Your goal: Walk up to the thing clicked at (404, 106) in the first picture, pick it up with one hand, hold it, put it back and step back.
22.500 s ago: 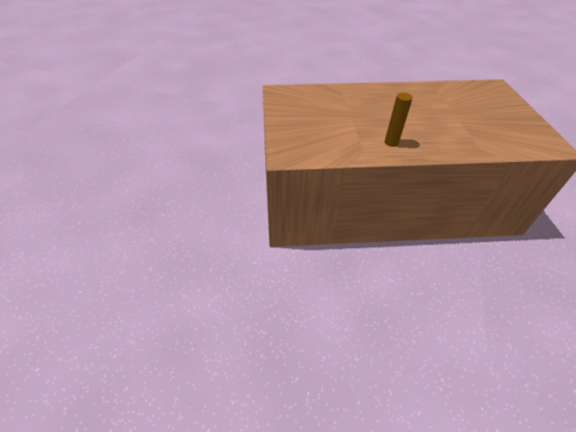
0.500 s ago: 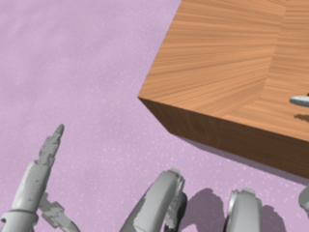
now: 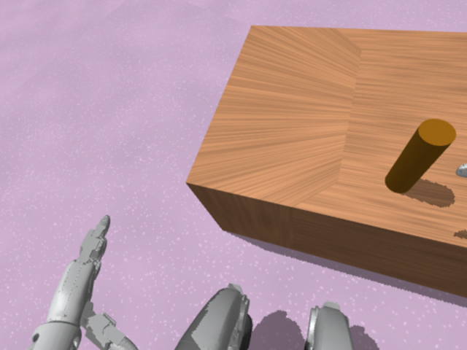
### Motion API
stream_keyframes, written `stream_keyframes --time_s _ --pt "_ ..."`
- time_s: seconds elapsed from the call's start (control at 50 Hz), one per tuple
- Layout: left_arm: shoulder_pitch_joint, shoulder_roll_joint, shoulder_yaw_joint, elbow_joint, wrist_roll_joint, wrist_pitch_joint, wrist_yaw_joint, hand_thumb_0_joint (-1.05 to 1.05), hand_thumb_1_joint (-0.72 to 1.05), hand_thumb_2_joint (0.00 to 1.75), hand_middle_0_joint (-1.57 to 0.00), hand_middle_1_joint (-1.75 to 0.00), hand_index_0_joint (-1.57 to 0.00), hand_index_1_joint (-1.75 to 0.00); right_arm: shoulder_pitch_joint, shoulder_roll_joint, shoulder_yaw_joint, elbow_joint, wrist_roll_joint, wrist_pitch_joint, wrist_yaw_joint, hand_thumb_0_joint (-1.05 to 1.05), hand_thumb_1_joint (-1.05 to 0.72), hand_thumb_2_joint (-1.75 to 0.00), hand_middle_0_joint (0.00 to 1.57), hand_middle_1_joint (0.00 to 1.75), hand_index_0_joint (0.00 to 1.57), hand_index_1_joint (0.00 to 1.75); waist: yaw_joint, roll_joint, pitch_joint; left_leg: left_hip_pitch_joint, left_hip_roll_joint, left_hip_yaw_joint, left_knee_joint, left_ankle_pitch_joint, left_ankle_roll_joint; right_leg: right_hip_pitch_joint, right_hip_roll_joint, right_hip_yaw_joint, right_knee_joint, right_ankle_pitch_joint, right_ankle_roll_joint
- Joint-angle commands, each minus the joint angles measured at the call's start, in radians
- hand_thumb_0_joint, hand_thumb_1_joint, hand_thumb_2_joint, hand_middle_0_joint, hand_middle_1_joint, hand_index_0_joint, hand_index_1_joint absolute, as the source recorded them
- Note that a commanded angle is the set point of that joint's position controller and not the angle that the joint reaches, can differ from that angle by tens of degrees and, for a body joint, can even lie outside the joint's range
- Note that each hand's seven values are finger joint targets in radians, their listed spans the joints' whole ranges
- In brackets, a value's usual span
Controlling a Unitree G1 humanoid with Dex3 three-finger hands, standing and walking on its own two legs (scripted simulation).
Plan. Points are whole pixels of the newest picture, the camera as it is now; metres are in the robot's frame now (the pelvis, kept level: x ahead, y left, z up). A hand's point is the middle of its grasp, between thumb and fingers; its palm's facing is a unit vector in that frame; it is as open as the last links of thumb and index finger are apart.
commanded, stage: home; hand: right
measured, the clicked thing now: (414, 161) +0.52 -0.24 -0.10
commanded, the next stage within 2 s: none
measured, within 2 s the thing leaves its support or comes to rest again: neither
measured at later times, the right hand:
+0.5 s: hand out of the picture +0.36 -0.33 +0.03, palm faces +0.30 +0.89 -0.35, open 17.3 cm
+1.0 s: hand out of the picture +0.19 -0.17 +0.02, palm faces +0.17 +0.96 -0.23, open 17.5 cm
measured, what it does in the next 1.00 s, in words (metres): rises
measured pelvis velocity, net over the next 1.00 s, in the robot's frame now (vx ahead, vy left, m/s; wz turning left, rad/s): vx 0.04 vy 0.01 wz -0.07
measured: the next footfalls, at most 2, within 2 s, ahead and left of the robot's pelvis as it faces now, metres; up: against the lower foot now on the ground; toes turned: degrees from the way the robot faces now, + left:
none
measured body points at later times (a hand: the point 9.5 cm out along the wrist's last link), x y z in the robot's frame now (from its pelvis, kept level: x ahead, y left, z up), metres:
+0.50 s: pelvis +0.04 -0.02 +0.08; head +0.09 -0.05 +0.52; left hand +0.21 +0.18 +0.04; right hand +0.34 -0.37 +0.05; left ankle +0.04 +0.13 -0.61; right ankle +0.04 -0.11 -0.61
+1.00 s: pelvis +0.04 +0.01 +0.09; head +0.06 +0.01 +0.53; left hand +0.20 +0.23 +0.00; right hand +0.17 -0.22 +0.04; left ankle +0.04 +0.13 -0.61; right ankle +0.04 -0.11 -0.61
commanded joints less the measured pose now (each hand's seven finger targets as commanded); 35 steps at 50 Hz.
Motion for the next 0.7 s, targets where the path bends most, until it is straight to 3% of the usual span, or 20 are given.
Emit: stream_keyframes --time_s 0.0,0.04,0.06,0.1,0.14,0.18,0.22,0.26,0.32,0.34,0.38,0.4,0.42,0.48,0.52,0.54,0.58,0.62,0.66,0.68 --pt "0.217 0.145 0.115 -0.021 -0.015 -0.004 -0.001 0.00 -0.38 0.11 -0.05 -0.04 -0.04 -0.05 -0.336 -0.350 -0.014 -0.228 -0.019 0.056 -0.059 0.00 0.44 -0.08 0.05 0.06 0.06 0.06 -0.047 -0.338 -0.495 0.279 -0.010 -0.027 -0.230 0.298 0.025 0.536 0.034 -0.026 -0.243 0.356 -0.004" --pt "0.127 0.194 0.152 -0.003 -0.016 0.004 -0.001 0.00 -0.25 0.16 -0.03 -0.04 -0.02 -0.05 -0.362 -0.424 -0.038 -0.308 -0.031 0.084 -0.082 0.00 0.39 -0.09 0.05 0.06 0.06 0.06 -0.087 -0.399 -0.581 0.283 -0.012 -0.008 -0.233 0.315 0.034 0.670 0.027 -0.026 -0.267 0.453 0.007" --pt "0.094 0.200 0.157 0.007 -0.017 0.013 -0.001 0.00 -0.17 0.24 -0.11 -0.12 -0.10 -0.13 -0.362 -0.412 -0.026 -0.324 -0.029 0.096 -0.094 0.00 0.47 -0.08 0.06 0.06 0.06 0.06 -0.091 -0.387 -0.586 0.290 -0.014 0.002 -0.244 0.324 0.035 0.704 0.025 -0.020 -0.281 0.480 0.007" --pt "0.049 0.181 0.135 0.087 -0.022 0.017 0.004 0.00 -0.01 0.40 -0.13 -0.19 -0.13 -0.19 -0.345 -0.338 0.018 -0.277 -0.023 0.111 -0.119 0.00 0.54 -0.06 0.05 0.06 0.05 0.06 -0.094 -0.331 -0.500 0.311 -0.014 0.011 -0.276 0.313 0.036 0.672 0.029 -0.020 -0.308 0.453 0.004" --pt "-0.090 0.127 0.045 0.079 -0.027 0.009 0.008 0.00 0.15 0.52 -0.13 -0.19 -0.13 -0.19 -0.322 -0.257 0.063 -0.215 -0.021 0.115 -0.137 0.00 0.54 -0.06 0.05 0.06 0.05 0.06 -0.124 -0.272 -0.458 0.373 -0.012 0.007 -0.307 0.309 0.037 0.615 0.032 -0.027 -0.338 0.411 0.001" --pt "-0.204 0.051 -0.073 0.053 -0.022 0.000 0.012 0.00 0.31 0.58 -0.14 -0.20 -0.14 -0.20 -0.270 -0.180 0.101 -0.140 -0.024 0.119 -0.149 0.00 0.53 -0.06 0.05 0.06 0.05 0.06 -0.165 -0.261 -0.446 0.414 -0.014 0.015 -0.319 0.279 0.044 0.615 0.032 -0.026 -0.386 0.392 0.014" --pt "-0.185 0.004 -0.125 0.075 -0.024 0.002 0.013 0.00 0.42 0.62 -0.15 -0.22 -0.15 -0.22 -0.203 -0.126 0.132 -0.112 -0.021 0.123 -0.153 0.00 0.53 -0.07 0.06 0.06 0.05 0.06 -0.174 -0.247 -0.438 0.454 -0.018 0.021 -0.340 0.272 0.043 0.644 0.028 -0.025 -0.425 0.383 0.019" --pt "-0.091 0.031 -0.104 0.111 -0.026 0.011 0.018 0.00 0.50 0.67 -0.16 -0.23 -0.16 -0.23 -0.072 -0.097 0.140 -0.129 -0.013 0.137 -0.152 0.00 0.53 -0.07 0.06 0.06 0.06 0.06 -0.163 -0.249 -0.428 0.484 -0.016 0.024 -0.365 0.305 0.042 0.705 0.029 -0.029 -0.453 0.426 0.022" --pt "0.068 0.129 0.006 0.120 -0.046 0.042 0.024 0.00 0.57 0.71 -0.17 -0.24 -0.17 -0.24 0.149 -0.076 0.156 -0.266 0.017 0.187 -0.145 0.00 0.50 -0.09 0.06 0.06 0.06 0.06 -0.142 -0.201 -0.387 0.514 -0.014 0.035 -0.398 0.366 0.039 0.798 0.031 -0.024 -0.487 0.532 0.017" --pt "0.069 0.150 0.035 0.140 -0.055 0.052 0.029 0.00 0.57 0.71 -0.17 -0.24 -0.17 -0.24 0.180 -0.066 0.173 -0.336 0.031 0.206 -0.145 0.00 0.50 -0.08 0.06 0.06 0.06 0.06 -0.144 -0.164 -0.352 0.522 -0.013 0.034 -0.412 0.361 0.037 0.793 0.032 -0.026 -0.505 0.512 0.012" --pt "0.046 0.132 0.059 0.224 -0.073 0.065 0.040 0.00 0.66 0.76 -0.18 -0.26 -0.17 -0.26 0.226 0.057 0.266 -0.462 0.063 0.242 -0.143 0.00 0.54 -0.06 0.05 0.06 0.05 0.06 -0.138 -0.141 -0.239 0.497 -0.005 0.031 -0.435 0.324 0.038 0.771 0.034 -0.032 -0.541 0.438 0.005" --pt "0.005 0.114 0.042 0.245 -0.078 0.061 0.042 0.00 0.68 0.77 -0.18 -0.26 -0.18 -0.26 0.220 0.112 0.308 -0.508 0.074 0.255 -0.143 0.00 0.52 -0.07 0.06 0.06 0.06 0.06 -0.136 -0.130 -0.213 0.480 -0.002 0.032 -0.432 0.296 0.041 0.767 0.030 -0.026 -0.555 0.406 0.002" --pt "-0.030 0.104 0.036 0.240 -0.086 0.052 0.047 0.00 0.73 0.81 -0.18 -0.27 -0.18 -0.27 0.217 0.124 0.325 -0.579 0.080 0.262 -0.146 0.00 0.53 -0.07 0.06 0.06 0.06 0.06 -0.157 -0.137 -0.212 0.481 0.004 0.030 -0.436 0.280 0.043 0.783 0.028 -0.026 -0.567 0.390 0.002" --pt "-0.053 0.093 0.036 0.237 -0.092 0.035 0.064 0.00 0.83 0.86 -0.19 -0.28 -0.19 -0.29 0.311 0.123 0.330 -0.782 0.084 0.262 -0.165 0.00 0.51 -0.08 0.06 0.06 0.06 0.06 -0.194 -0.169 -0.248 0.551 0.014 0.022 -0.463 0.275 0.048 0.847 0.027 -0.031 -0.600 0.388 0.011" --pt "-0.089 0.043 -0.032 0.207 -0.089 0.024 0.071 0.00 0.83 0.86 -0.19 -0.28 -0.19 -0.29 0.390 0.208 0.377 -0.878 0.095 0.251 -0.174 0.00 0.53 -0.07 0.06 0.06 0.06 0.06 -0.210 -0.162 -0.254 0.594 0.020 0.021 -0.471 0.290 0.046 0.877 0.022 -0.020 -0.611 0.409 0.022" --pt "-0.119 0.015 -0.063 0.185 -0.088 0.021 0.078 0.00 0.81 0.85 -0.19 -0.28 -0.19 -0.28 0.434 0.223 0.379 -0.932 0.100 0.244 -0.182 0.00 0.51 -0.08 0.06 0.06 0.06 0.06 -0.232 -0.158 -0.265 0.626 0.021 0.018 -0.477 0.299 0.047 0.883 0.025 -0.021 -0.616 0.417 0.024" --pt "-0.123 -0.004 -0.074 0.196 -0.084 0.023 0.091 0.00 0.84 0.87 -0.19 -0.28 -0.19 -0.29 0.568 0.221 0.364 -0.988 0.100 0.237 -0.198 0.00 0.51 -0.08 0.06 0.06 0.06 0.06 -0.266 -0.161 -0.266 0.693 0.027 0.012 -0.484 0.339 0.047 0.884 0.035 -0.034 -0.618 0.468 0.025" --pt "-0.065 -0.016 -0.071 0.276 -0.078 0.035 0.096 0.00 0.82 0.86 -0.19 -0.28 -0.19 -0.28 0.734 0.294 0.404 -0.992 0.104 0.244 -0.199 0.00 0.53 -0.07 0.06 0.06 0.06 0.06 -0.265 -0.162 -0.219 0.714 0.031 0.010 -0.491 0.367 0.046 0.869 0.043 -0.051 -0.613 0.512 0.022" --pt "-0.094 0.002 -0.050 0.280 -0.072 0.037 0.105 0.00 0.87 0.88 -0.20 -0.29 -0.20 -0.29 0.796 0.338 0.439 -1.048 0.108 0.253 -0.200 0.00 0.50 -0.08 0.06 0.06 0.06 0.06 -0.264 -0.155 -0.203 0.722 0.033 0.003 -0.496 0.381 0.044 0.854 0.045 -0.060 -0.614 0.513 0.020" --pt "-0.058 0.094 0.005 0.563 -0.080 0.044 0.121 0.00 0.86 0.88 -0.20 -0.29 -0.20 -0.29 0.798 0.225 0.319 -1.104 0.105 0.265 -0.234 0.00 0.58 -0.03 0.05 0.04 0.05 0.04 -0.243 -0.217 -0.177 0.687 0.019 0.003 -0.489 0.373 0.045 0.886 0.034 -0.040 -0.604 0.500 0.017"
